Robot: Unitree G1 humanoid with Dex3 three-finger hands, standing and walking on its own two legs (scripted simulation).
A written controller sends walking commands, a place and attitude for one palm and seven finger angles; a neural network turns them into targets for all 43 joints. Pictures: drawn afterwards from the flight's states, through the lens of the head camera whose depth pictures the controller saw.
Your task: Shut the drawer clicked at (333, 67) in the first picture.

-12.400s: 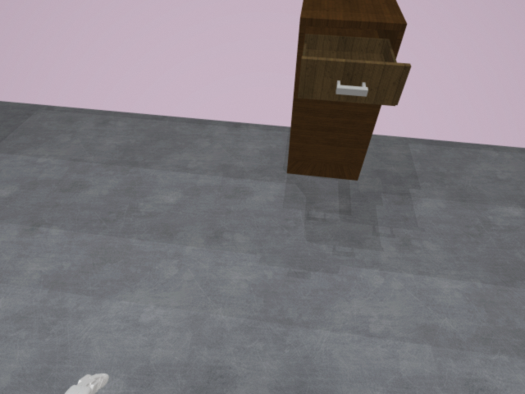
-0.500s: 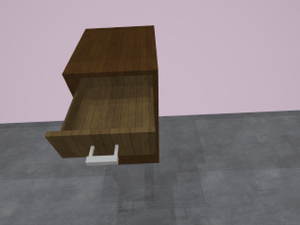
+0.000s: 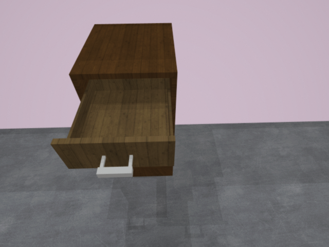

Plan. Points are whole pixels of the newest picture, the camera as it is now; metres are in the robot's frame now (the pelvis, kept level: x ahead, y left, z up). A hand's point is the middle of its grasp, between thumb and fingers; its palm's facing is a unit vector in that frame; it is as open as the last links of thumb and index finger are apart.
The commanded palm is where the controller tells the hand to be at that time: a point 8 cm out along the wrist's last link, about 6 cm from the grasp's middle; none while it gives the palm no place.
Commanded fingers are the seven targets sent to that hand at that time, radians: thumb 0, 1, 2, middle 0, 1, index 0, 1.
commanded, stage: look again from close up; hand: left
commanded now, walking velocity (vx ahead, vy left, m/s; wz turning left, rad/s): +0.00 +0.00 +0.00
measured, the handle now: (116, 165) +0.35 +0.16 -0.05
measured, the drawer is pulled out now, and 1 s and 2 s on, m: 0.29 0.29 0.29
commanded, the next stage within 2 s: raise the hand and make a fist in 0.34 s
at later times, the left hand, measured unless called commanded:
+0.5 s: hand out of the picture +0.07 +0.22 -0.15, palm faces +0.11 -0.97 -0.20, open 7.3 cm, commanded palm +0.12 +0.25 -0.06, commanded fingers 0.00 0.90 0.90 -0.28 -0.39 -0.28 -0.39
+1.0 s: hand out of the picture +0.13 +0.18 -0.03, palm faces +0.23 -0.97 -0.09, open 5.2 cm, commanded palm +0.13 +0.22 -0.02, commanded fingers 0.00 0.90 0.90 -0.78 -0.93 -0.78 -0.93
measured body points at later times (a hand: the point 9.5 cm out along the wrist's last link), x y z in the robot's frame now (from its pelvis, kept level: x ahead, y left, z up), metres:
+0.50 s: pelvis +0.02 +0.04 +0.00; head +0.03 +0.04 +0.45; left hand +0.06 +0.27 -0.14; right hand +0.04 -0.19 -0.15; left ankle +0.00 +0.12 -0.73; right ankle +0.00 -0.11 -0.73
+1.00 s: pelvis -0.02 -0.03 -0.09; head +0.03 -0.02 +0.36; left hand +0.11 +0.23 -0.02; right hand +0.24 -0.23 -0.13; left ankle +0.00 +0.12 -0.73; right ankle +0.00 -0.11 -0.74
